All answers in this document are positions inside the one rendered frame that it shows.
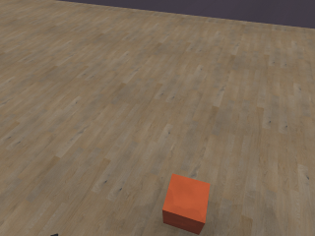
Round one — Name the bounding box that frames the carton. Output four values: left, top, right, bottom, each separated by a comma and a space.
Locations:
162, 173, 211, 235

